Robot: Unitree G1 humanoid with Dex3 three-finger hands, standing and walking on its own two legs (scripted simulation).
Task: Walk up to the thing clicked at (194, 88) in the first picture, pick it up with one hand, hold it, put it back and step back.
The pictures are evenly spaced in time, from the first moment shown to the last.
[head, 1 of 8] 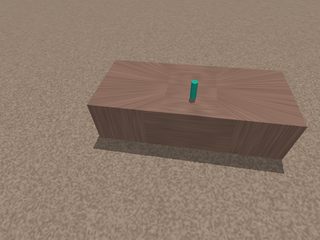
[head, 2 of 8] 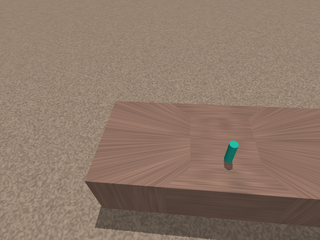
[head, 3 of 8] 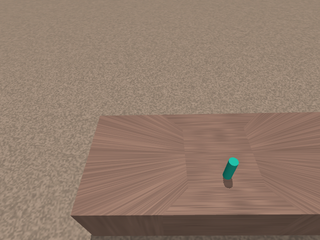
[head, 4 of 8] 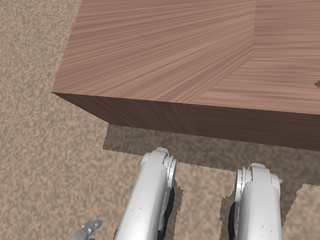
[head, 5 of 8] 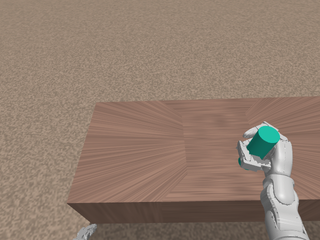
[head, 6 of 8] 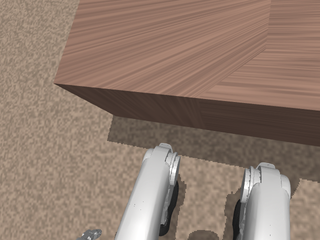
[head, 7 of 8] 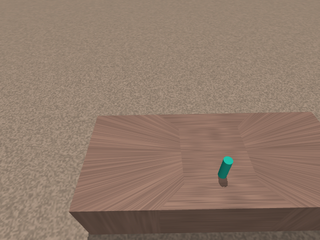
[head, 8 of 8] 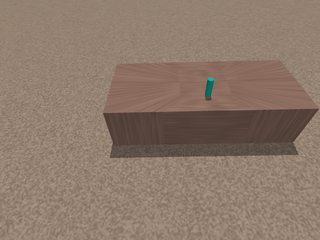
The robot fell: no
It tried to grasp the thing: yes
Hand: right
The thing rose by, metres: 0.38
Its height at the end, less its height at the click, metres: +0.00
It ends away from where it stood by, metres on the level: 0.02
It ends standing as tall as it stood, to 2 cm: yes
